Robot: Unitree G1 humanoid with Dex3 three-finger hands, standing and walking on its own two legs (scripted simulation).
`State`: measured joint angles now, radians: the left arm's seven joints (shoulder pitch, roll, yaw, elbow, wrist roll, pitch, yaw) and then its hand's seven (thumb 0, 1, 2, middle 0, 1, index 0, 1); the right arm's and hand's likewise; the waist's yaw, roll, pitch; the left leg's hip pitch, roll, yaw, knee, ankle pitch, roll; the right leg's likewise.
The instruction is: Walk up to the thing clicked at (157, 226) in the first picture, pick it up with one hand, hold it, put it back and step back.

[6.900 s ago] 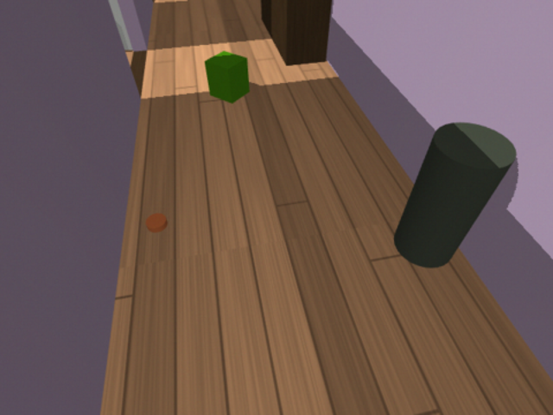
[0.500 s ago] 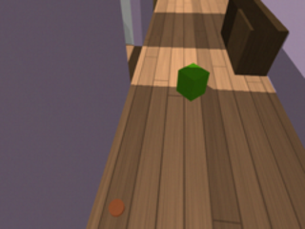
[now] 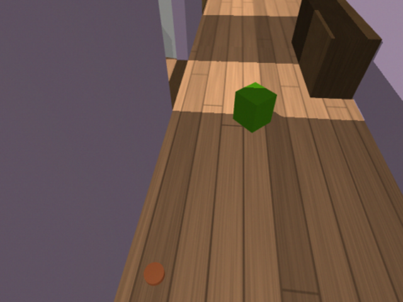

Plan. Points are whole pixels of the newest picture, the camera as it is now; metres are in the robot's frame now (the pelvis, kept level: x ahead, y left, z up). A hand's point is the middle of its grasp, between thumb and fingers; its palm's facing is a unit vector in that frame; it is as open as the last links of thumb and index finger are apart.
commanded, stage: stand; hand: left
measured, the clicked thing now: (154, 273) +0.42 +0.26 -0.77
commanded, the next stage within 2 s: none
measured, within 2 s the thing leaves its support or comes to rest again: neither
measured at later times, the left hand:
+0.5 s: hand out of the picture +0.08 +0.25 -0.16, palm faces -0.03 -0.94 -0.34, open 7.4 cm
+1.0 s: hand out of the picture +0.07 +0.26 -0.16, palm faces -0.04 -0.94 -0.34, open 7.4 cm
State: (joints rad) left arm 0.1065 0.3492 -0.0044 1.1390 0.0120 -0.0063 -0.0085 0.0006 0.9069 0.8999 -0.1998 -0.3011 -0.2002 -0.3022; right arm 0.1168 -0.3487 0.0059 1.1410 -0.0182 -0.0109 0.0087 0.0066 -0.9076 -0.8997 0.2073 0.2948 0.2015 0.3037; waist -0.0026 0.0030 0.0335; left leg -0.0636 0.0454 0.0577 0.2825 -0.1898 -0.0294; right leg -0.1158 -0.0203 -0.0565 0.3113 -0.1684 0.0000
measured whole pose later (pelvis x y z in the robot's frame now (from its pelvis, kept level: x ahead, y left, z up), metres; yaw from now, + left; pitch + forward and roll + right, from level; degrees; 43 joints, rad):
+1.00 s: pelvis +0.00 +0.00 +0.00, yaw +0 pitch -2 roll +0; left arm 0.11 0.35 -0.01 1.14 0.01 -0.01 -0.01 0.00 0.91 0.90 -0.20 -0.30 -0.20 -0.30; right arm 0.12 -0.35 0.00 1.14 -0.02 -0.01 0.01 0.01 -0.91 -0.90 0.21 0.29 0.20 0.30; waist 0.00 0.00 0.04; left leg -0.06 0.04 0.06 0.28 -0.19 -0.02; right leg -0.11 -0.02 -0.05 0.31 -0.17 0.01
